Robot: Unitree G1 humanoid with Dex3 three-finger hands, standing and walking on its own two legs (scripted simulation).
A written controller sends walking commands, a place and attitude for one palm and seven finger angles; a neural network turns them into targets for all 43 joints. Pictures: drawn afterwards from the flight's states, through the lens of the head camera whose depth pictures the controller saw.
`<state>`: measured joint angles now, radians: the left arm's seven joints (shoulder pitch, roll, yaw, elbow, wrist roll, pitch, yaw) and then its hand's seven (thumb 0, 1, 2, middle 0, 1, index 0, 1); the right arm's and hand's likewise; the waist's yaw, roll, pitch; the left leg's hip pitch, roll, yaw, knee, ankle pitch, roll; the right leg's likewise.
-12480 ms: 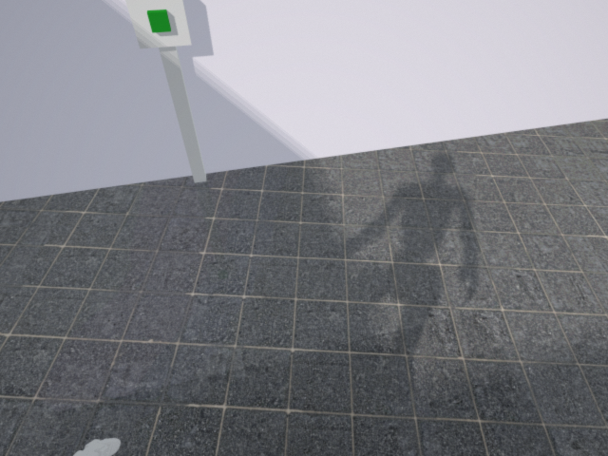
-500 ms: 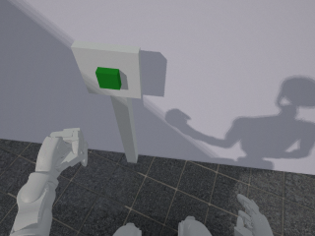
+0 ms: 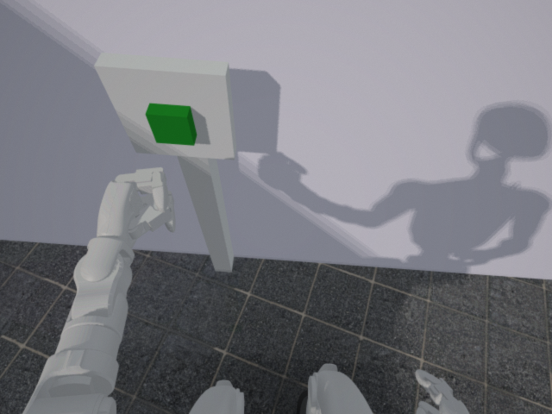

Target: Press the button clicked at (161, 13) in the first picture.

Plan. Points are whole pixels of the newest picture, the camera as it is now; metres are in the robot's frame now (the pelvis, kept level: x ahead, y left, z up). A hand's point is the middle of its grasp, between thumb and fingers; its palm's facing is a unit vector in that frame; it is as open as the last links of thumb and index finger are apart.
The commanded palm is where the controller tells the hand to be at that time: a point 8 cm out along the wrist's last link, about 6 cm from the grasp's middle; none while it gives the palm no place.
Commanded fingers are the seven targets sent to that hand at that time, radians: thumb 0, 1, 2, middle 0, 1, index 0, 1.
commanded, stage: aim a knuckle at the button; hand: left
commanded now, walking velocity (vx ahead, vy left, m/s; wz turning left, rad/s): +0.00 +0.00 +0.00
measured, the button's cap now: (173, 123) +0.53 +0.17 +0.07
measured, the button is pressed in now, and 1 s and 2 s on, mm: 0 0 10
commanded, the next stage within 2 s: press the button with the knuckle in 0.96 s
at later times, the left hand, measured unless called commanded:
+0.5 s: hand (184, 185) +0.44 +0.15 +0.04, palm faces -0.06 -1.00 -0.03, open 3.1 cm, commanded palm +0.41 +0.21 +0.04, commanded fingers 0.00 0.90 0.90 -1.30 -1.50 -1.30 -1.50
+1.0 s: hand (179, 186) +0.43 +0.15 +0.04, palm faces -0.07 -1.00 -0.02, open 3.1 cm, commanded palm +0.41 +0.20 +0.04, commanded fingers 0.00 0.90 0.90 -1.30 -1.50 -1.30 -1.50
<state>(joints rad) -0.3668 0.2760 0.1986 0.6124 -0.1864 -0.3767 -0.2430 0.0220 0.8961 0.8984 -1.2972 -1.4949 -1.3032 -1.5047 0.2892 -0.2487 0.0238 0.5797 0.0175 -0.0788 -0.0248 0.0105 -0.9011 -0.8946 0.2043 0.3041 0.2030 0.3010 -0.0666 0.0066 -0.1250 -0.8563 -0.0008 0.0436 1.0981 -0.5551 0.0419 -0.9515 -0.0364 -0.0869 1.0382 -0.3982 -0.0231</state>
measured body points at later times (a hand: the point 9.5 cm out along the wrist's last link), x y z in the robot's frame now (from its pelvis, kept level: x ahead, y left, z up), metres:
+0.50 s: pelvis +0.00 +0.00 +0.00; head +0.11 +0.00 +0.43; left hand +0.44 +0.20 +0.04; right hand +0.05 -0.27 -0.12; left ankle -0.02 +0.09 -0.66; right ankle +0.05 -0.11 -0.66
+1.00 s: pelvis +0.00 +0.00 -0.01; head +0.11 +0.01 +0.43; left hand +0.43 +0.21 +0.04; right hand +0.08 -0.26 -0.12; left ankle -0.02 +0.09 -0.66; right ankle +0.05 -0.11 -0.66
